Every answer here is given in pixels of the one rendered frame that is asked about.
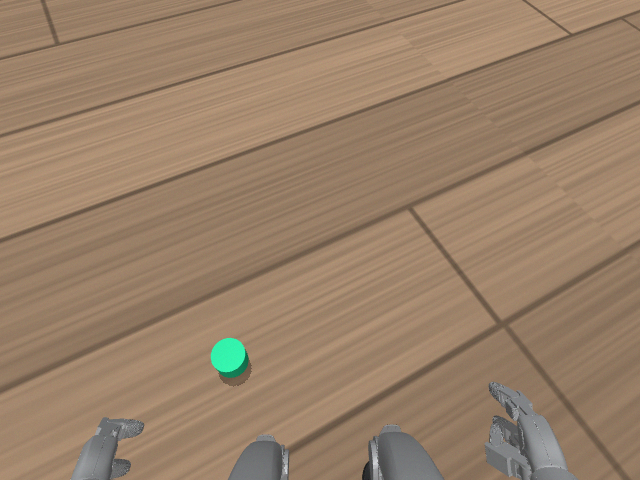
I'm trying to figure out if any left robot hand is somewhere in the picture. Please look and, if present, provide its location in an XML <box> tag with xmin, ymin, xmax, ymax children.
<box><xmin>70</xmin><ymin>417</ymin><xmax>144</xmax><ymax>480</ymax></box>

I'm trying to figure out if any tin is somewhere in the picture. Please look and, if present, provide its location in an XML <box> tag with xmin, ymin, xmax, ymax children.
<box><xmin>211</xmin><ymin>338</ymin><xmax>249</xmax><ymax>378</ymax></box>

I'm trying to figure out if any right robot hand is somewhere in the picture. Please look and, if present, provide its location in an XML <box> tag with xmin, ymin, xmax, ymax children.
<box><xmin>485</xmin><ymin>382</ymin><xmax>569</xmax><ymax>480</ymax></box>

